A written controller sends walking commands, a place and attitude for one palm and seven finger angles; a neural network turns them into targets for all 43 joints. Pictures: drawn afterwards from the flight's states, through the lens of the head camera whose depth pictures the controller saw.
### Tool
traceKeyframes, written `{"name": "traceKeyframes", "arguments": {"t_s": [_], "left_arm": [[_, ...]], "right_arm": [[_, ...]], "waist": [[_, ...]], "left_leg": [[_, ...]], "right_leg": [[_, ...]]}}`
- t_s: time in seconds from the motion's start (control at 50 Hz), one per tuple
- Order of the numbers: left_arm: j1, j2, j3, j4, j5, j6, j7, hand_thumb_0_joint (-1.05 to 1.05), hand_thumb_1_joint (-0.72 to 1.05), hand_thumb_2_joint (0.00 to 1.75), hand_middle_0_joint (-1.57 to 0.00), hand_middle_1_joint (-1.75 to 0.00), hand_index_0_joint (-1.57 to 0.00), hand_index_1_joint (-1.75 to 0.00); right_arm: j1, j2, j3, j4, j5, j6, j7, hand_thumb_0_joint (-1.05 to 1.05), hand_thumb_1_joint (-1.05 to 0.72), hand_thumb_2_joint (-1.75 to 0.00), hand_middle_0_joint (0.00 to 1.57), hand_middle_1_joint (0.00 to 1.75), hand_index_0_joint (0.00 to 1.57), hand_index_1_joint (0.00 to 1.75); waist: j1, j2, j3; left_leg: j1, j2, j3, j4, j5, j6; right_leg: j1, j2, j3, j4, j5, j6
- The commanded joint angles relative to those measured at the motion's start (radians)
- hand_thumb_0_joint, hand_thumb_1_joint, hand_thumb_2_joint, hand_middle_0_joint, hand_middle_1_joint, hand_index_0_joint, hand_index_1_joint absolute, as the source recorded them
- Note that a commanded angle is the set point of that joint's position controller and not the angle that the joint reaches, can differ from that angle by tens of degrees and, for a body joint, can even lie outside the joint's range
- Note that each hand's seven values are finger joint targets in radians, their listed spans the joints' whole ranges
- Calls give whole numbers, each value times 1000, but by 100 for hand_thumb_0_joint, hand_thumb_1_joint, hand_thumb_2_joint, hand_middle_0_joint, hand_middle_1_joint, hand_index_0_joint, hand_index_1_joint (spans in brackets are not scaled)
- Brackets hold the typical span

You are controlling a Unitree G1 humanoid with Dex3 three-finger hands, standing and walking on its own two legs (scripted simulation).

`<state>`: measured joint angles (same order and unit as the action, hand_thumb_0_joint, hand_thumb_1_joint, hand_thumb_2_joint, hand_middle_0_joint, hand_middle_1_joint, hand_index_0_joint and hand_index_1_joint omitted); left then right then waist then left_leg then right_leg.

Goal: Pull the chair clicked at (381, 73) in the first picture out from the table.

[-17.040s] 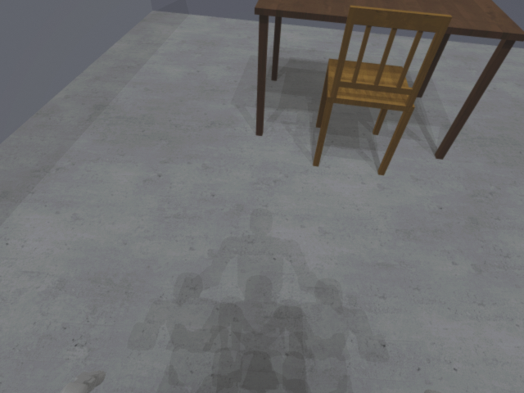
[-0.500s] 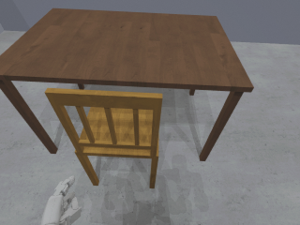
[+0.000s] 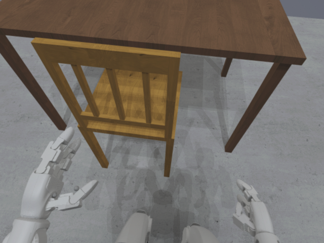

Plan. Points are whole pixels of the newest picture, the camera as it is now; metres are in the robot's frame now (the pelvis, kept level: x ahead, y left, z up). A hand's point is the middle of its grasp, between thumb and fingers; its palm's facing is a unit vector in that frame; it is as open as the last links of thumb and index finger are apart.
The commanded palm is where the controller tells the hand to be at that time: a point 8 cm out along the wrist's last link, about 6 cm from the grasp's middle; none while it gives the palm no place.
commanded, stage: raise the hand toward the chair's back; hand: left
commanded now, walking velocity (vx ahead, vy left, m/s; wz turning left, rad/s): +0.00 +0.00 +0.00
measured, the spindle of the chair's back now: (117, 96) +0.53 +0.21 -0.01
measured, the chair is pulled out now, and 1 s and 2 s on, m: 0.00 0.00 0.00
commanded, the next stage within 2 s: aim the fingers beside a spindle in 1.44 s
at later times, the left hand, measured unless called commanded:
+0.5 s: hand (80, 171) +0.25 +0.21 +0.05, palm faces -0.05 -1.00 -0.03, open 15.5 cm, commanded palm +0.23 +0.28 +0.06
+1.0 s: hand (60, 158) +0.27 +0.26 +0.07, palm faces -0.02 -1.00 -0.06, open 16.9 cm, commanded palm +0.24 +0.31 +0.07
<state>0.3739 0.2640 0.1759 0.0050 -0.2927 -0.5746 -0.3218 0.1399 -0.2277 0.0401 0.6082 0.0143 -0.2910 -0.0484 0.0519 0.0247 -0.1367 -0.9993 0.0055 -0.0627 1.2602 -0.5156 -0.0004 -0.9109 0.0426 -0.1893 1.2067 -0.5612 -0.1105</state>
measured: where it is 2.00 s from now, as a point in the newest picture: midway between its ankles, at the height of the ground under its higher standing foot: outside the picture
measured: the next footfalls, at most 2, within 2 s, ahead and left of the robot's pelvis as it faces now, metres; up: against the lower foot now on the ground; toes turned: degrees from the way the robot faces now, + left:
none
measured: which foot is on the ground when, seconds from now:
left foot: down 0.00-1.00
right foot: down 0.00-1.00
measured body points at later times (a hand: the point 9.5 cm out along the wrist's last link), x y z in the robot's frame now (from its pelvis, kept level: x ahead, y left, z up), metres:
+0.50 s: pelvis +0.02 +0.03 +0.02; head +0.10 +0.04 +0.46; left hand +0.25 +0.27 +0.05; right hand +0.20 -0.23 -0.06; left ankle +0.05 +0.12 -0.63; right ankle +0.03 -0.06 -0.63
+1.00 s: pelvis +0.02 +0.06 +0.03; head +0.08 +0.08 +0.47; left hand +0.26 +0.31 +0.07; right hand +0.19 -0.18 -0.05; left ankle +0.05 +0.12 -0.63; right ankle +0.03 -0.06 -0.63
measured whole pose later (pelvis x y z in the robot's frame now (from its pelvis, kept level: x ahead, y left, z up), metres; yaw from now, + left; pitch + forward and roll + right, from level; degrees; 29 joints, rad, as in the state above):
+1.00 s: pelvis +0.02 +0.06 +0.03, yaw -1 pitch +15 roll -4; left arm 0.27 0.29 0.21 0.08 -0.27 -0.36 -0.27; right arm 0.23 -0.24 0.05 0.56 0.02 -0.20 -0.05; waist -0.02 0.03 -0.14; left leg -0.90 -0.03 0.00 1.12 -0.48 0.08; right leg -0.81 0.02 -0.12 1.05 -0.50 -0.02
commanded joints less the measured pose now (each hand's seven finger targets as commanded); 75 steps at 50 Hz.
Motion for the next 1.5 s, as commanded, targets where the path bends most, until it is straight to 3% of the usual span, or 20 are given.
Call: {"name": "traceKeyframes", "arguments": {"t_s": [0.0, 0.04, 0.08, 0.12, 0.16, 0.26, 0.32, 0.42, 0.46, 0.5, 0.56, 0.6, 0.72, 0.8, 0.88, 1.02, 1.14, 1.26, 1.38, 1.48], "left_arm": [[-99, 153, 66, 21, -25, 185, -114, 0, 11, 56, -12, -18, -12, -18], [-35, 198, 181, 5, -60, 275, -95, 0, 6, 54, -12, -17, -12, -17], [-15, 191, 248, -130, -81, 280, -38, 0, 1, 52, -11, -16, -11, -16], [21, 148, 245, -210, -80, 231, 32, 0, -3, 50, -11, -15, -11, -15], [56, 114, 199, -212, -47, 170, 75, 0, -8, 48, -10, -15, -10, -15], [-44, 46, 38, -60, 35, 82, 50, 0, -20, 43, -9, -13, -9, -13], [-57, 93, 64, -62, 5, 71, -3, 0, -27, 40, -8, -12, -8, -12], [-42, 159, 148, -284, -37, 58, 29, 0, -38, 35, -7, -10, -7, -10], [-19, 133, 139, -270, -31, 73, 69, 0, -43, 33, -7, -9, -7, -9], [-32, 99, 101, -202, -11, 91, 91, 0, -48, 31, -6, -8, -6, -8], [-57, 68, 45, -89, 17, 129, 77, 0, -50, 30, -6, -8, -6, -8], [-76, 73, 24, -61, 22, 156, 52, 0, -50, 30, -6, -8, -6, -8], [-140, 156, 98, -231, -1, 150, 52, 0, -50, 30, -6, -8, -6, -8], [-149, 135, 97, -208, 9, 118, 101, 0, -50, 30, -6, -8, -6, -8], [-165, 124, 71, -94, 25, 139, 78, 0, -50, 30, -6, -8, -6, -8], [-138, 157, 96, -166, -9, 191, 28, 0, -50, 30, -6, -8, -6, -8], [-151, 166, 119, -158, 13, 134, 98, 0, -50, 30, -6, -8, -6, -8], [-124, 127, 79, -85, 9, 151, 61, 0, -50, 30, -6, -8, -6, -8], [-147, 166, 107, -182, -3, 148, 59, 0, -50, 30, -6, -8, -6, -8], [-166, 149, 103, -140, 4, 120, 84, 0, -50, 30, -6, -8, -6, -8]], "right_arm": [[-8, -155, -66, -153, 31, -32, -35, 0, -90, -90, 20, 30, 20, 30], [-34, -137, -71, -183, 28, -15, -32, 0, -90, -90, 20, 30, 20, 30], [-25, -108, -77, -200, 20, -4, -19, 0, -90, -90, 20, 30, 20, 30], [0, -80, -85, -187, 12, -3, -5, 0, -90, -90, 20, 30, 20, 30], [14, -70, -91, -164, 1, -1, 6, 0, -90, -90, 20, 30, 20, 30], [19, -113, -97, -124, 0, 4, 5, 0, -90, -90, 20, 30, 20, 30], [33, -143, -99, -143, 9, -7, -10, 0, -90, -90, 20, 30, 20, 30], [35, -133, -101, -163, 7, -20, -17, 0, -90, -90, 20, 30, 20, 30], [34, -124, -99, -155, 3, -10, -12, 0, -90, -90, 20, 30, 20, 30], [19, -124, -93, -151, 3, 3, -8, 0, -90, -90, 20, 30, 20, 30], [15, -140, -85, -162, 7, 22, -8, 0, -90, -90, 20, 30, 20, 30], [20, -153, -77, -182, 11, 30, -10, 0, -90, -90, 20, 30, 20, 30], [36, -152, -65, -221, 5, 27, -18, 0, -90, -90, 20, 30, 20, 30], [34, -146, -58, -199, -1, 29, -11, 0, -90, -90, 20, 30, 20, 30], [38, -166, -58, -192, 3, 40, -10, 0, -90, -90, 20, 30, 20, 30], [55, -175, -65, -214, 12, 33, -14, 0, -90, -90, 20, 30, 20, 30], [58, -166, -66, -181, -2, 33, 0, 0, -90, -90, 20, 30, 20, 30], [63, -176, -70, -196, 4, 46, 5, 0, -90, -90, 20, 30, 20, 30], [59, -170, -68, -204, 6, 43, -2, 0, -90, -90, 20, 30, 20, 30], [55, -162, -63, -185, 0, 44, 0, 0, -90, -90, 20, 30, 20, 30]], "waist": [[-78, -97, -167], [-8, -90, -284], [23, -53, -398], [27, -42, -421], [12, -51, -361], [-98, -76, -110], [-85, -57, -179], [-22, 114, -400], [-33, 100, -367], [-56, 75, -258], [-83, 22, -138], [-84, 14, -121], [-49, 84, -276], [-61, 98, -220], [-82, 56, -153], [-55, 75, -268], [-65, 109, -186], [-75, 51, -210], [-65, 77, -263], [-79, 75, -205]], "left_leg": [[-1, -10, 25, -127, 80, 51], [39, -19, 19, -149, 161, 42], [98, -17, 18, -173, 262, 32], [144, -13, 20, -198, 333, 24], [164, -8, 22, -214, 370, 23], [93, 2, 22, -187, 236, 39], [116, 0, 28, -190, 205, 46], [344, 0, 22, -248, 394, 40], [369, 4, 9, -263, 419, 34], [330, 8, 0, -275, 350, 32], [260, 13, -16, -300, 223, 31], [254, 13, -28, -322, 158, 30], [393, 17, -52, -349, 258, 15], [402, 29, -85, -365, 231, -6], [342, 31, -97, -379, 134, -4], [421, 26, -79, -386, 278, -6], [409, 37, -92, -377, 311, -25], [371, 29, -66, -360, 277, -7], [405, 24, -56, -354, 321, -1], [361, 22, -48, -336, 291, 2]], "right_leg": [[219, -85, 373, -397, -36, 124], [354, -101, 384, -376, 122, 136], [467, -114, 375, -337, 378, 154], [504, -105, 341, -293, 593, 157], [460, -87, 300, -264, 669, 139], [179, -67, 261, -282, 338, 126], [184, -62, 261, -302, 215, 109], [268, -45, 187, -250, 395, 83], [231, -36, 155, -246, 389, 81], [168, -32, 140, -257, 319, 81], [99, -27, 127, -275, 202, 83], [90, -25, 125, -289, 148, 81], [158, -26, 121, -283, 202, 73], [96, -23, 110, -269, 172, 74], [66, -23, 107, -274, 129, 78], [171, -23, 112, -304, 206, 76], [99, -21, 103, -278, 199, 73], [129, -21, 110, -288, 203, 77], [173, -21, 121, -296, 240, 75], [134, -23, 119, -287, 226, 76]]}}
